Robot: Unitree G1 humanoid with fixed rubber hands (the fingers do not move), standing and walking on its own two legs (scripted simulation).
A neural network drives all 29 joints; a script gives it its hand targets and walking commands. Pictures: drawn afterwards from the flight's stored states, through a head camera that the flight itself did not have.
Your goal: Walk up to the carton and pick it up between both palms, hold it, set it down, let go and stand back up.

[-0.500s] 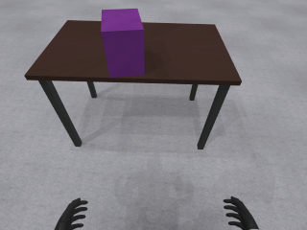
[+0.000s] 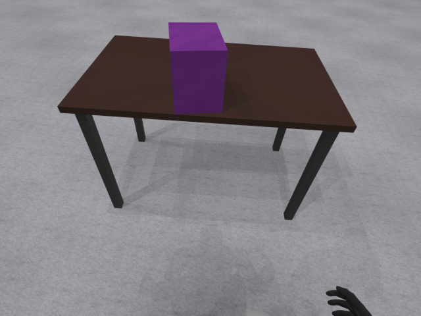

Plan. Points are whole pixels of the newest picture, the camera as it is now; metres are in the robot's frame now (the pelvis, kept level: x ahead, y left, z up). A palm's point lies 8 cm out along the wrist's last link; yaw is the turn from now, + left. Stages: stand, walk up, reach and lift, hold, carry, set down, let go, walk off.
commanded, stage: walk up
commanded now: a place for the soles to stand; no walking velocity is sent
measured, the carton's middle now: (195, 68) +0.88 +0.05 +0.06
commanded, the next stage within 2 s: none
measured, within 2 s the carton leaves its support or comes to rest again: neither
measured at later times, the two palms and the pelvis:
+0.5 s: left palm (85, 302) +0.17 +0.23 -0.05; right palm (372, 288) +0.20 -0.35 -0.09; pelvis +0.11 -0.06 +0.01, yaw +1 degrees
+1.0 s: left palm (63, 265) +0.26 +0.32 -0.10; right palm (318, 236) +0.32 -0.26 -0.07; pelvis +0.21 +0.03 -0.01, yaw +3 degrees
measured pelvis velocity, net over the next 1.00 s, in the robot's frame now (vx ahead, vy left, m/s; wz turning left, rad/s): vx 0.21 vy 0.03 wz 0.06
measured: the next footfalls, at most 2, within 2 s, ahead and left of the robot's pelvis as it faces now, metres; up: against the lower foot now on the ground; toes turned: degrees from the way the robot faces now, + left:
right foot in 0.34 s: +0.24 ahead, -0.14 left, +0.00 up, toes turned -1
left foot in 0.96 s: +0.33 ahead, +0.16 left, +0.00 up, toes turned +6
